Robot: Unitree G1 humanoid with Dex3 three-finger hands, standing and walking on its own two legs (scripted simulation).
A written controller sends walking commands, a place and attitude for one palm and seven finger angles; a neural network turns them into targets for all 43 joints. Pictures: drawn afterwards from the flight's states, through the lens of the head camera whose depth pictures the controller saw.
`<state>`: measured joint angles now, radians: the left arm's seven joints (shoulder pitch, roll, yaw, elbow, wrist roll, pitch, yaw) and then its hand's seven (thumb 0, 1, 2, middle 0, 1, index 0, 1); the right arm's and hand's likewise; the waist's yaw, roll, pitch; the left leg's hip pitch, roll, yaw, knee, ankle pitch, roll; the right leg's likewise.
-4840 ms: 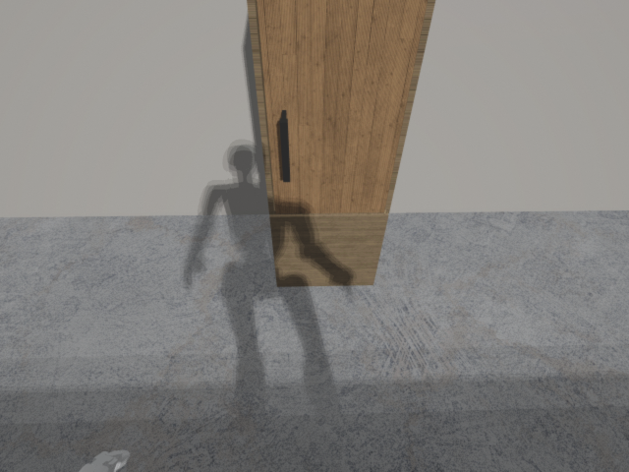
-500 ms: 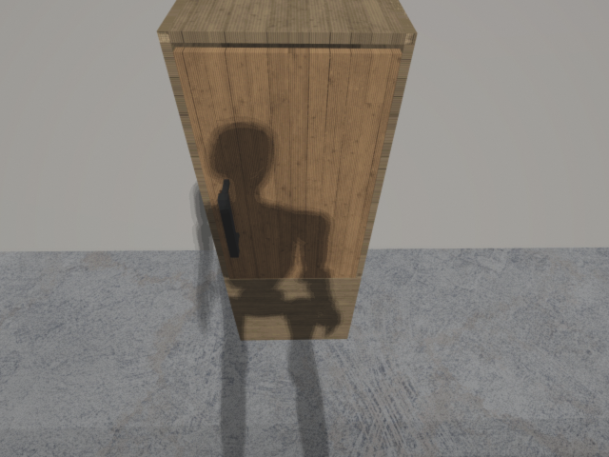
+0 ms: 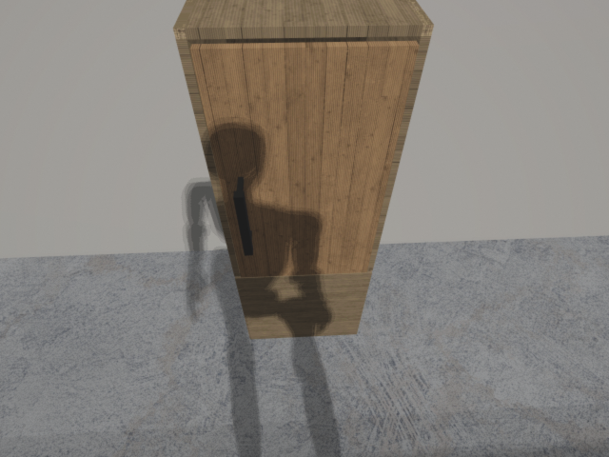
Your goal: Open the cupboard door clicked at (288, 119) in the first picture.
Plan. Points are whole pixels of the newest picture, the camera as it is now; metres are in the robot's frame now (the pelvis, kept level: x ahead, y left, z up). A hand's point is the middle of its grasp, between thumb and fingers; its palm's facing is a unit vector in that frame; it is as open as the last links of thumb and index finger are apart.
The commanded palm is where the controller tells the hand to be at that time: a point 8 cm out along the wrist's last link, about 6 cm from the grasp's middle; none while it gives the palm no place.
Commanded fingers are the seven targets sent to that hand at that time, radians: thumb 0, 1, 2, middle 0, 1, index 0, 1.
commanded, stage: raise the hand with hooked fingers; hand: left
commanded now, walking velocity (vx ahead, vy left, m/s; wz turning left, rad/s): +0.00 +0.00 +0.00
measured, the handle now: (244, 218) +0.57 +0.16 -0.09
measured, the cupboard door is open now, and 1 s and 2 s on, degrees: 0 0 0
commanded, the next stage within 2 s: none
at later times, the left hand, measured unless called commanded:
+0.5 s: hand (184, 441) +0.16 +0.17 -0.08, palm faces +0.13 -0.99 -0.01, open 8.5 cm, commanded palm +0.13 +0.24 -0.07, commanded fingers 0.00 0.41 0.69 -0.23 -0.62 -0.23 -0.62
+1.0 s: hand (145, 410) +0.19 +0.23 -0.07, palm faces +0.19 -0.98 -0.08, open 11.5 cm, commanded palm +0.16 +0.27 -0.07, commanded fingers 0.00 -0.17 0.44 -0.28 -0.99 -0.28 -0.99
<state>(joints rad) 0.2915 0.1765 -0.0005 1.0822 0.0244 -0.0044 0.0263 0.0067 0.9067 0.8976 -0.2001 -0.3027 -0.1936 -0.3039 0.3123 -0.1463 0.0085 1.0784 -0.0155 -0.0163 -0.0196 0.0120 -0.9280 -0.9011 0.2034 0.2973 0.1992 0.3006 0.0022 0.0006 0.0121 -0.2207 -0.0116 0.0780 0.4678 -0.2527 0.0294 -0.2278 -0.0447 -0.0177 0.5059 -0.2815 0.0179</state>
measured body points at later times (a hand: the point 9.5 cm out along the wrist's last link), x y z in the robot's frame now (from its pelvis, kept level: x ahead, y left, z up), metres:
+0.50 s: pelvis -0.02 -0.04 -0.08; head +0.04 -0.01 +0.36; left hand +0.15 +0.23 -0.08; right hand +0.23 -0.29 -0.12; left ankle +0.00 +0.10 -0.74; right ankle -0.01 -0.13 -0.74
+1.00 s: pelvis -0.04 -0.02 -0.11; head +0.05 -0.02 +0.33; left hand +0.17 +0.29 -0.06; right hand +0.10 -0.27 -0.22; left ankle +0.00 +0.10 -0.74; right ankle -0.01 -0.13 -0.74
